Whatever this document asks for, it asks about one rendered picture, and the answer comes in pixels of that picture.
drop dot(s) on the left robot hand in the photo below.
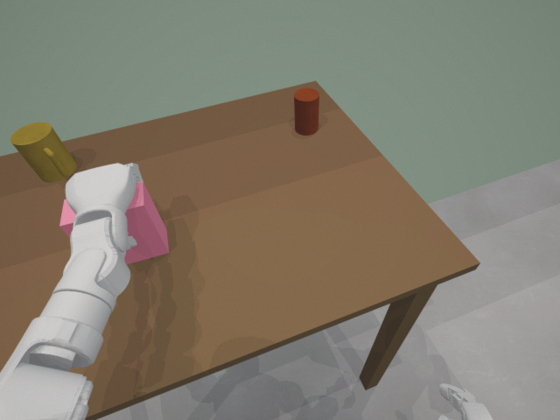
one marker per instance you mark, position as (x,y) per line
(112,185)

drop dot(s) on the left robot upper arm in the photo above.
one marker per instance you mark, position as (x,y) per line
(41,393)

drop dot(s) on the robot left forearm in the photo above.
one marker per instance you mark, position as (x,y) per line
(68,333)

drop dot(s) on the table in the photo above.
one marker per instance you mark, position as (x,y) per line
(273,236)

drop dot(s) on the sponge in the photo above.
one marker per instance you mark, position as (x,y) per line
(144,224)

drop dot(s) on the right robot hand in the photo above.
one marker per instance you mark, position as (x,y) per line
(464,402)

